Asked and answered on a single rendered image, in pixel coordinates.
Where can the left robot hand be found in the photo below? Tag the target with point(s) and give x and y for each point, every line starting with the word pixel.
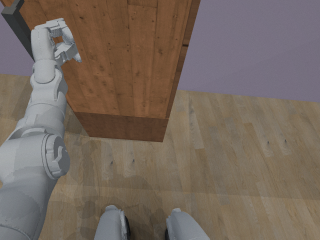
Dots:
pixel 44 48

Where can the robot right shin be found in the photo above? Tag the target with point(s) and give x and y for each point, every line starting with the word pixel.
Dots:
pixel 175 210

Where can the robot left upper arm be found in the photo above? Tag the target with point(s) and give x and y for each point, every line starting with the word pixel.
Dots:
pixel 29 170

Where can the cupboard door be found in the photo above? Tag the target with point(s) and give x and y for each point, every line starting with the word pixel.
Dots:
pixel 129 51

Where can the handle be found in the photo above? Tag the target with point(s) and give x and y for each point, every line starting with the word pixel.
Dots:
pixel 17 23

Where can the left robot forearm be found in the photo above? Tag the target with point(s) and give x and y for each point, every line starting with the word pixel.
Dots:
pixel 46 109

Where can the robot left thigh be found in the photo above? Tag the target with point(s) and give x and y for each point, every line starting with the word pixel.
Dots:
pixel 111 226

